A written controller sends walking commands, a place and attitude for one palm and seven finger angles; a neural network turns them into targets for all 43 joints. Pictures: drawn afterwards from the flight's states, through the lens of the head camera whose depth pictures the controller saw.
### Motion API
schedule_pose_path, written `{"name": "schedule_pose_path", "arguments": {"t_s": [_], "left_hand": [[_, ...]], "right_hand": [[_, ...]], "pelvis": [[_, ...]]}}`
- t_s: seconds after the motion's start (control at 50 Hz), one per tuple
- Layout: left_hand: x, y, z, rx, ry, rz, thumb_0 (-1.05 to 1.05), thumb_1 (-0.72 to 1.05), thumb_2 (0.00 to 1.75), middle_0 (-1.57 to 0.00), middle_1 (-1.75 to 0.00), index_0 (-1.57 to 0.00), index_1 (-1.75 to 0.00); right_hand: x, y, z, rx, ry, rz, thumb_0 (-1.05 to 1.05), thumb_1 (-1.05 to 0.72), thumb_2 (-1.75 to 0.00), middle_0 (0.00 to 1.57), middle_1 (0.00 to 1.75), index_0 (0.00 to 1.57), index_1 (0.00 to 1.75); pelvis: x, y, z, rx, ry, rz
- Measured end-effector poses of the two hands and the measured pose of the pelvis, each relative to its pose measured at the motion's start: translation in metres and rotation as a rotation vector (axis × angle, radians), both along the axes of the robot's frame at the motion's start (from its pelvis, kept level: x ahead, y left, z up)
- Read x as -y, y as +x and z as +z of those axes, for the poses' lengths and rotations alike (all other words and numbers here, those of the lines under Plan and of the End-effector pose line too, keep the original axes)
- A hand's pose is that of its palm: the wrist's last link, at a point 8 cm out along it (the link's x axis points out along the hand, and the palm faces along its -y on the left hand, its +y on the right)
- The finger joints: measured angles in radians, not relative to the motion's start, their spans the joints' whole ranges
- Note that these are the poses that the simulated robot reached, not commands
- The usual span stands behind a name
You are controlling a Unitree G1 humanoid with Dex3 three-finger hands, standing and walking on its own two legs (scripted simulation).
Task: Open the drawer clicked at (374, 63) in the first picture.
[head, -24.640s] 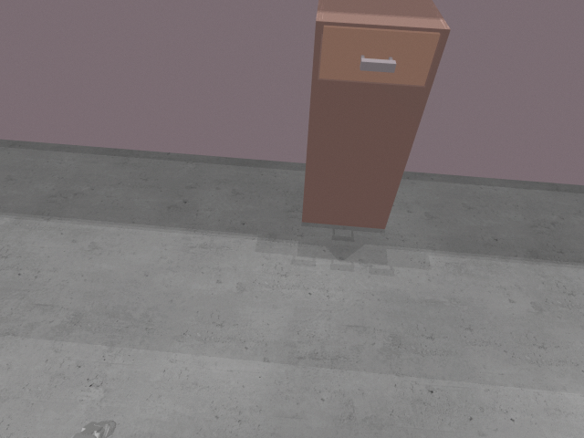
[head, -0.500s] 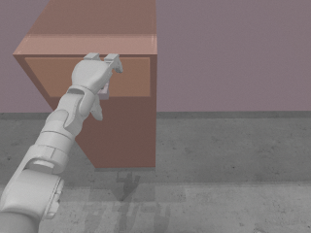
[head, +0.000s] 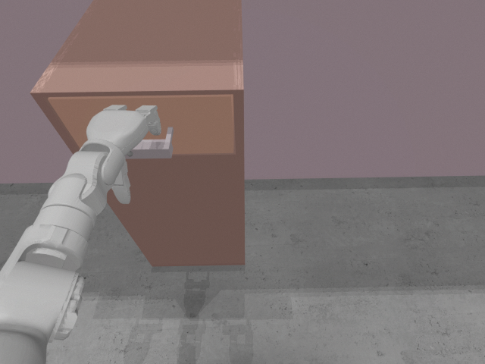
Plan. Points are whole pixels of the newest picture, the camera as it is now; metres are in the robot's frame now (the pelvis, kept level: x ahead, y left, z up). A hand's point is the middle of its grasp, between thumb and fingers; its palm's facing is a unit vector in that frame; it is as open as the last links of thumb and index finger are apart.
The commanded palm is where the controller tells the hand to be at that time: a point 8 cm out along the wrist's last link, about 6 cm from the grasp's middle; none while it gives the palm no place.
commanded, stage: lift the fingers back up to retry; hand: left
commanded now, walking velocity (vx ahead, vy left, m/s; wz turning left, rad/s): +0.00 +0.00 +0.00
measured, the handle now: (147, 140) +0.53 +0.20 +0.04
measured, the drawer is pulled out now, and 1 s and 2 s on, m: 0.00 0.00 0.00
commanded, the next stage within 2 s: re-aim the fingers above the handle in 0.10 s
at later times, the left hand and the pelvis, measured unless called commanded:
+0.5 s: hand (134, 148) +0.46 +0.19 +0.09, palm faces -0.10 -0.04 -0.99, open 13.8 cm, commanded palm +0.45 +0.20 +0.16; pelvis +0.01 +0.01 +0.00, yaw +0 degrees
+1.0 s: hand (153, 137) +0.48 +0.16 +0.10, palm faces -0.04 -0.08 -1.00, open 13.8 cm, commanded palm +0.46 +0.20 +0.16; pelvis +0.01 +0.00 +0.00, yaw -1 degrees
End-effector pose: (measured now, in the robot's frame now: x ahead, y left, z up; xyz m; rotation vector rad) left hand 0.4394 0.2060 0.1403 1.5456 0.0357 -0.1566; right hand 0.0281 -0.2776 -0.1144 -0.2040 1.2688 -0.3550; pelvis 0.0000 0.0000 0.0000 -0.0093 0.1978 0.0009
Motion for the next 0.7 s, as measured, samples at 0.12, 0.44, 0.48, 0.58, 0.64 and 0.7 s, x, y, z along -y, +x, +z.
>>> {"name": "schedule_pose_path", "arguments": {"t_s": [0.12, 0.44, 0.48, 0.58, 0.64, 0.7], "left_hand": [[0.014, 0.001, 0.006, 0.184, -0.065, -0.046, 0.0, -0.49, 0.3, -0.33, -1.21, -0.32, -1.2], [0.0, 0.011, 0.009, -0.008, -0.011, 0.138, 0.0, -0.49, 0.3, -0.32, -1.2, -0.32, -1.2], [0.006, 0.007, 0.008, 0.004, -0.016, 0.063, 0.0, -0.49, 0.3, -0.32, -1.2, -0.32, -1.2], [0.013, 0.0, 0.013, 0.125, -0.039, -0.032, 0.0, -0.49, 0.3, -0.32, -1.2, -0.32, -1.2], [0.005, 0.005, 0.016, 0.183, -0.031, 0.031, 0.0, -0.49, 0.3, -0.32, -1.21, -0.32, -1.2], [-0.008, 0.011, 0.018, 0.192, 0.006, 0.133, 0.0, -0.49, 0.3, -0.32, -1.21, -0.32, -1.2]], "right_hand": [[0.005, 0.009, -0.001, 0.002, -0.012, 0.024, 0.0, -0.9, -0.9, 0.2, 0.29, 0.2, 0.3], [-0.036, 0.039, -0.008, 0.092, 0.117, 0.017, 0.0, -0.9, -0.9, 0.21, 0.3, 0.21, 0.3], [-0.034, 0.042, -0.006, 0.091, 0.103, 0.029, 0.0, -0.9, -0.9, 0.21, 0.3, 0.21, 0.3], [-0.026, 0.048, -0.006, 0.087, 0.077, 0.055, 0.0, -0.9, -0.9, 0.21, 0.3, 0.21, 0.3], [-0.021, 0.05, -0.008, 0.083, 0.074, 0.064, 0.0, -0.9, -0.9, 0.21, 0.3, 0.2, 0.3], [-0.019, 0.05, -0.01, 0.078, 0.078, 0.063, 0.0, -0.9, -0.9, 0.21, 0.3, 0.2, 0.3]], "pelvis": [[-0.004, 0.0, -0.005, -0.02, -0.005, 0.013], [-0.006, 0.01, 0.002, 0.01, 0.005, -0.014], [-0.005, 0.01, 0.002, 0.013, 0.003, -0.008], [-0.006, 0.008, -0.001, 0.004, 0.001, 0.002], [-0.005, 0.006, -0.003, -0.008, 0.002, 0.004], [-0.004, 0.005, -0.004, -0.02, 0.002, 0.004]]}}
